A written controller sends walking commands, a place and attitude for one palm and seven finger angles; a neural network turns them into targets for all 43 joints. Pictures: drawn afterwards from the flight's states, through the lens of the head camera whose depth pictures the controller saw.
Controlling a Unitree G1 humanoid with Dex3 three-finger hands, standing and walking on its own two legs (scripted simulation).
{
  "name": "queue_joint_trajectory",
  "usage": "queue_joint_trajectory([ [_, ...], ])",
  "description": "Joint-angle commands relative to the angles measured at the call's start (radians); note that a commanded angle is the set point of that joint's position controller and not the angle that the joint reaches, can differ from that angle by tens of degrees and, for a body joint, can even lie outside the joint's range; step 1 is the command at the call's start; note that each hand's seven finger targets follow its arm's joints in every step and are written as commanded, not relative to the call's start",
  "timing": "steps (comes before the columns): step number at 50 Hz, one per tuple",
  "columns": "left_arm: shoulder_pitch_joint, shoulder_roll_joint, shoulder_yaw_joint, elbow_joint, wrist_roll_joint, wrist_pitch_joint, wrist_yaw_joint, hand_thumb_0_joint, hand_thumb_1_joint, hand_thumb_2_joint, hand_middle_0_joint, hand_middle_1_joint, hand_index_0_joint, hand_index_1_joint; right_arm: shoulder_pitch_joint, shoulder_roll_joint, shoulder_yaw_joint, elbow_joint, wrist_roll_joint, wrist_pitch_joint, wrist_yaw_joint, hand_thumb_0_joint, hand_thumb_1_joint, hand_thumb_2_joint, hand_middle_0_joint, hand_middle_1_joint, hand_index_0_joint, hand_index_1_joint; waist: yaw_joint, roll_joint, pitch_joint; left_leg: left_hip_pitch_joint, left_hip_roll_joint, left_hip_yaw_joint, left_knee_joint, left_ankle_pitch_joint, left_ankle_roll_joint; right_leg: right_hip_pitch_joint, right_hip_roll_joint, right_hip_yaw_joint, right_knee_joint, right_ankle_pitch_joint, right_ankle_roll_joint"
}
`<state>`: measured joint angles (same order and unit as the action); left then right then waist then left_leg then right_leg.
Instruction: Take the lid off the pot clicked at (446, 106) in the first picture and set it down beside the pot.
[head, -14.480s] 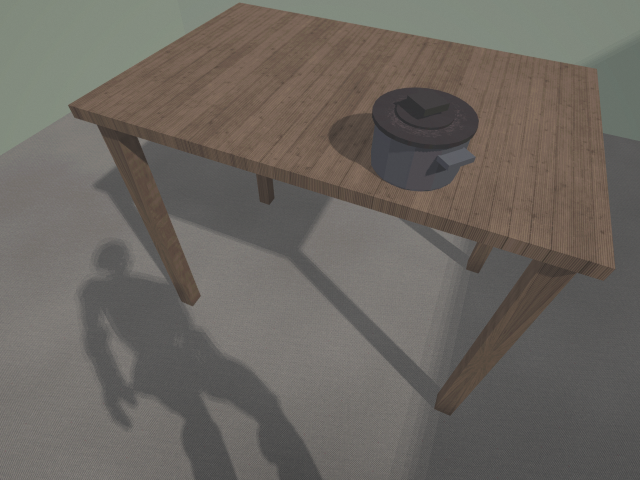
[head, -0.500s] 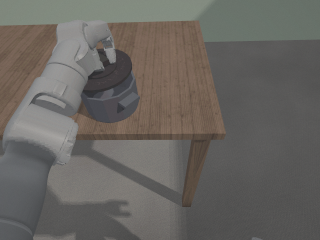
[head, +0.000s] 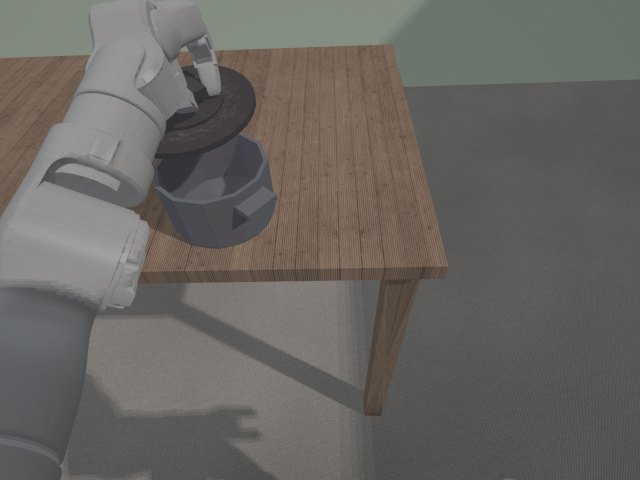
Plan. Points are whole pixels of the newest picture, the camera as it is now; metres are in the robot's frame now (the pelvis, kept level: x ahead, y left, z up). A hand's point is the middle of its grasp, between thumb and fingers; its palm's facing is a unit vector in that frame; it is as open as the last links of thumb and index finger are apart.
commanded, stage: lift the lid straight up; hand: left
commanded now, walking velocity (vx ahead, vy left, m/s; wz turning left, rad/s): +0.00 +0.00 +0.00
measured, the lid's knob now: (180, 91) +0.52 +0.14 +0.24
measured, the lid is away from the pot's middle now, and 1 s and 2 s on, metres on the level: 0.01 0.04 0.16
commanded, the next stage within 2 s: move the lid sideways beside the pot in 0.64 s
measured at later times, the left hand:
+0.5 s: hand (158, 45) +0.49 +0.14 +0.30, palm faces -0.20 -0.13 -0.97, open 6.6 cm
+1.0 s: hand (144, 48) +0.49 +0.15 +0.30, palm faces -0.20 -0.10 -0.98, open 6.6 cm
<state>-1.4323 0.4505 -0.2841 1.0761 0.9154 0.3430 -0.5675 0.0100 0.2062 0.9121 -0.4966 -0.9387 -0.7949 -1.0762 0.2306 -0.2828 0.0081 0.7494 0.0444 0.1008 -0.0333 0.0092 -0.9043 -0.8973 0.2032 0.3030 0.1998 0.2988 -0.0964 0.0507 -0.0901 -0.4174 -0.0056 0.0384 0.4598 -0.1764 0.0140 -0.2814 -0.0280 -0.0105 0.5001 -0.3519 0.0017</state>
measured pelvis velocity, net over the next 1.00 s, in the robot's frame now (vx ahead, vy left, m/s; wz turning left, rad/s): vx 0.00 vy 0.00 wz -0.01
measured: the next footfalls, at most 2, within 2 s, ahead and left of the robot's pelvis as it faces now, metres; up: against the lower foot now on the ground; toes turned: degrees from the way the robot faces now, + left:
none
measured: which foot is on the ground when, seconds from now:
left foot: down 0.00-1.00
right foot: down 0.00-1.00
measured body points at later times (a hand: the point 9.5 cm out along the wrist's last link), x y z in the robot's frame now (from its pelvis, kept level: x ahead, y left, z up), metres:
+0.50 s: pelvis +0.00 +0.00 +0.00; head +0.03 -0.02 +0.45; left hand +0.49 +0.14 +0.36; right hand +0.08 -0.27 -0.13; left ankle +0.03 +0.12 -0.74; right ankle -0.07 -0.12 -0.74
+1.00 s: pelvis +0.00 +0.00 +0.00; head +0.03 -0.02 +0.45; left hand +0.50 +0.16 +0.35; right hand +0.08 -0.27 -0.13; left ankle +0.03 +0.12 -0.74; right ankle -0.07 -0.12 -0.74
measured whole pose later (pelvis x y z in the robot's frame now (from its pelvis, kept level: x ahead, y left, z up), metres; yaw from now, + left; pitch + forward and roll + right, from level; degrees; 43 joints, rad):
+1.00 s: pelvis +0.00 +0.00 +0.00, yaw +0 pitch +9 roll +1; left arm -1.50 0.54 -0.26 1.06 0.98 0.33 -0.59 0.01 0.20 0.92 -0.50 -0.94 -0.80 -1.08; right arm 0.23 -0.29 0.01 0.73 0.05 0.11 -0.03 0.01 -0.90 -0.90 0.20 0.30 0.20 0.30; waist -0.10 0.04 -0.10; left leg -0.44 0.00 0.04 0.47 -0.18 0.01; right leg -0.30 -0.02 0.00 0.50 -0.35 0.00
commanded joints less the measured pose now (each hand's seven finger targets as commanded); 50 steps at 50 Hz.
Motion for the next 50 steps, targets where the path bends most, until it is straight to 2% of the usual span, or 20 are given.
queue_joint_trajectory([
  [1, -0.696, 0.195, 0.025, -0.242, 0.015, 0.0, 0.058, 0.0, 0.552, 1.066, -0.707, -1.079, -0.869, -1.12, -0.027, -0.133, -0.043, -0.101, 0.006, -0.048, -0.008, 0.0, -0.9, -0.9, 0.2, 0.3, 0.2, 0.3, -0.011, -0.057, -0.44, 0.427, -0.051, -0.042, 0.057, 0.421, 0.069, -0.049, 0.059, -0.007, -0.052, 0.51, -0.026],
  [2, -0.721, 0.254, 0.058, -0.255, 0.04, 0.001, 0.06, 0.0, 0.552, 1.066, -0.707, -1.079, -0.869, -1.12, -0.022, -0.132, -0.042, -0.101, 0.003, -0.049, -0.004, 0.0, -0.9, -0.9, 0.2, 0.3, 0.2, 0.3, -0.004, -0.07, -0.472, 0.43, -0.05, -0.048, 0.051, 0.387, 0.065, -0.035, 0.062, -0.002, -0.052, 0.475, -0.019],
  [6, -0.72, 0.186, 0.017, -0.237, 0.019, 0.01, 0.059, 0.0, 0.552, 1.066, -0.707, -1.079, -0.869, -1.12, -0.025, -0.136, -0.041, -0.096, 0.007, -0.055, -0.004, 0.0, -0.9, -0.9, 0.2, 0.3, 0.2, 0.3, -0.012, -0.026, -0.441, 0.441, -0.046, -0.047, 0.05, 0.41, 0.063, -0.069, 0.06, -0.012, -0.055, 0.47, -0.029],
  [9, -0.751, 0.247, 0.056, -0.253, 0.054, 0.01, 0.056, 0.0, 0.552, 1.066, -0.707, -1.079, -0.869, -1.12, -0.023, -0.129, -0.042, -0.099, 0.001, -0.064, 0.0, 0.0, -0.9, -0.9, 0.2, 0.3, 0.2, 0.3, 0.0, -0.057, -0.485, 0.442, -0.048, -0.054, 0.053, 0.41, 0.065, -0.045, 0.06, -0.003, -0.049, 0.468, -0.023],
  [15, -0.746, 0.225, 0.03, -0.135, 0.059, 0.045, 0.053, 0.0, 0.552, 1.066, -0.707, -1.079, -0.869, -1.12, -0.027, -0.136, -0.032, -0.085, 0.01, -0.052, -0.005, 0.0, -0.9, -0.9, 0.2, 0.3, 0.2, 0.3, -0.019, -0.103, -0.364, 0.352, -0.053, -0.042, 0.027, 0.276, 0.065, -0.071, 0.06, -0.009, -0.072, 0.417, -0.023],
  [16, -0.746, 0.202, 0.024, -0.161, 0.03, 0.041, 0.056, 0.0, 0.552, 1.066, -0.707, -1.079, -0.869, -1.12, -0.024, -0.14, -0.033, -0.084, 0.011, -0.056, -0.009, 0.0, -0.9, -0.9, 0.2, 0.3, 0.2, 0.3, -0.02, -0.069, -0.379, 0.377, -0.05, -0.037, 0.031, 0.326, 0.064, -0.065, 0.057, -0.012, -0.072, 0.45, -0.029],
  [18, -0.803, 0.277, 0.057, -0.183, 0.07, 0.038, 0.059, 0.0, 0.552, 1.066, -0.707, -1.079, -0.869, -1.12, -0.027, -0.137, -0.034, -0.086, 0.003, -0.064, -0.01, 0.0, -0.9, -0.9, 0.2, 0.3, 0.2, 0.3, -0.014, -0.096, -0.451, 0.39, -0.051, -0.044, 0.037, 0.326, 0.069, -0.036, 0.054, 0.001, -0.062, 0.461, -0.022],
  [21, -0.811, 0.201, 0.02, -0.206, 0.039, 0.034, 0.056, 0.0, 0.552, 1.066, -0.707, -1.079, -0.869, -1.12, -0.02, -0.134, -0.034, -0.089, 0.01, -0.077, -0.008, 0.0, -0.9, -0.9, 0.2, 0.3, 0.2, 0.3, -0.017, -0.039, -0.464, 0.434, -0.044, -0.049, 0.044, 0.408, 0.063, -0.056, 0.057, -0.009, -0.059, 0.47, -0.028],
  [22, -0.841, 0.233, 0.032, -0.247, 0.063, 0.031, 0.057, 0.0, 0.552, 1.066, -0.707, -1.079, -0.869, -1.12, -0.022, -0.131, -0.036, -0.094, 0.007, -0.08, 0.0, 0.0, -0.9, -0.9, 0.2, 0.3, 0.2, 0.3, -0.008, -0.035, -0.507, 0.455, -0.044, -0.055, 0.051, 0.426, 0.062, -0.046, 0.059, 0.0, -0.054, 0.468, -0.022],
  [25, -0.75, 0.244, 0.044, -0.136, 0.078, 0.053, 0.046, 0.0, 0.552, 1.066, -0.707, -1.079, -0.869, -1.12, -0.016, -0.136, -0.036, -0.084, 0.005, -0.07, -0.001, 0.0, -0.9, -0.9, 0.2, 0.3, 0.2, 0.3, -0.008, -0.109, -0.424, 0.38, -0.05, -0.045, 0.045, 0.359, 0.066, -0.049, 0.058, -0.006, -0.061, 0.459, -0.021],
  [30, -0.791, 0.174, -0.001, -0.168, 0.067, 0.061, 0.05, 0.0, 0.552, 1.066, -0.707, -1.079, -0.869, -1.12, -0.025, -0.134, -0.033, -0.086, 0.011, -0.064, 0.002, 0.0, -0.9, -0.9, 0.2, 0.3, 0.2, 0.3, -0.022, -0.068, -0.401, 0.398, -0.044, -0.049, 0.036, 0.341, 0.064, -0.086, 0.06, -0.013, -0.071, 0.418, -0.023],
  [31, -0.755, 0.181, 0.015, -0.159, 0.043, 0.058, 0.053, 0.0, 0.552, 1.066, -0.707, -1.079, -0.869, -1.12, -0.018, -0.14, -0.035, -0.082, 0.008, -0.067, -0.003, 0.0, -0.9, -0.9, 0.2, 0.3, 0.2, 0.3, -0.018, -0.076, -0.405, 0.405, -0.044, -0.046, 0.042, 0.381, 0.067, -0.073, 0.059, -0.016, -0.071, 0.448, -0.027],
  [33, -0.784, 0.277, 0.056, -0.125, 0.088, 0.062, 0.054, 0.0, 0.552, 1.066, -0.707, -1.079, -0.869, -1.12, -0.021, -0.142, -0.032, -0.077, 0.003, -0.063, -0.009, 0.0, -0.9, -0.9, 0.2, 0.3, 0.2, 0.3, -0.017, -0.107, -0.421, 0.367, -0.049, -0.042, 0.038, 0.321, 0.07, -0.046, 0.054, -0.003, -0.067, 0.451, -0.022],
  [36, -0.811, 0.21, 0.027, -0.213, 0.047, 0.046, 0.056, 0.0, 0.552, 1.066, -0.707, -1.079, -0.869, -1.12, -0.017, -0.136, -0.035, -0.089, 0.007, -0.078, -0.009, 0.0, -0.9, -0.9, 0.2, 0.3, 0.2, 0.3, -0.014, -0.033, -0.472, 0.434, -0.043, -0.046, 0.053, 0.443, 0.066, -0.052, 0.054, -0.009, -0.057, 0.499, -0.026],
  [38, -0.789, 0.26, 0.039, -0.247, 0.1, 0.014, 0.054, 0.0, 0.552, 1.066, -0.707, -1.079, -0.869, -1.12, -0.013, -0.132, -0.041, -0.097, 0.002, -0.074, -0.005, 0.0, -0.9, -0.9, 0.2, 0.3, 0.2, 0.3, -0.011, -0.082, -0.484, 0.429, -0.039, -0.052, 0.067, 0.45, 0.066, -0.054, 0.059, -0.001, -0.053, 0.49, -0.021],
  [41, -0.7, 0.316, 0.079, -0.188, 0.089, 0.001, 0.048, 0.0, 0.552, 1.066, -0.707, -1.079, -0.869, -1.12, -0.013, -0.146, -0.039, -0.1, 0.003, -0.045, -0.011, 0.0, -0.9, -0.9, 0.2, 0.3, 0.2, 0.3, -0.004, -0.088, -0.442, 0.355, -0.05, -0.029, 0.062, 0.419, 0.063, -0.014, 0.051, -0.005, -0.046, 0.529, -0.026],
  [42, -0.751, 0.387, 0.116, -0.23, 0.114, -0.003, 0.049, 0.0, 0.552, 1.066, -0.707, -1.079, -0.869, -1.12, -0.023, -0.146, -0.039, -0.109, 0.0, -0.039, -0.008, 0.0, -0.9, -0.9, 0.2, 0.3, 0.2, 0.3, 0.007, -0.116, -0.496, 0.351, -0.051, -0.027, 0.058, 0.394, 0.062, 0.023, 0.049, 0.007, -0.039, 0.523, -0.018],
  [46, -0.719, 0.291, 0.052, -0.223, 0.081, -0.005, 0.04, 0.0, 0.552, 1.066, -0.707, -1.079, -0.869, -1.12, -0.032, -0.142, -0.04, -0.118, 0.013, -0.024, -0.009, 0.0, -0.9, -0.9, 0.2, 0.3, 0.2, 0.3, -0.005, -0.054, -0.439, 0.37, -0.043, -0.024, 0.065, 0.441, 0.062, -0.03, 0.05, -0.006, -0.044, 0.521, -0.027],
  [47, -0.765, 0.355, 0.085, -0.303, 0.103, -0.015, 0.044, 0.0, 0.552, 1.066, -0.707, -1.079, -0.869, -1.12, -0.032, -0.14, -0.043, -0.129, 0.007, -0.026, -0.002, 0.0, -0.9, -0.9, 0.2, 0.3, 0.2, 0.3, 0.008, -0.054, -0.519, 0.405, -0.041, -0.035, 0.073, 0.469, 0.061, -0.004, 0.053, 0.005, -0.034, 0.522, -0.019],
  [50, -0.712, 0.358, 0.082, -0.231, 0.113, -0.012, 0.029, 0.0, 0.552, 1.066, -0.707, -1.079, -0.869, -1.12, -0.028, -0.14, -0.047, -0.123, 0.009, -0.016, -0.005, 0.0, -0.9, -0.9, 0.2, 0.3, 0.2, 0.3, -0.004, -0.079, -0.453, 0.372, -0.043, -0.028, 0.08, 0.436, 0.066, -0.031, 0.053, 0.001, -0.042, 0.51, -0.018],
])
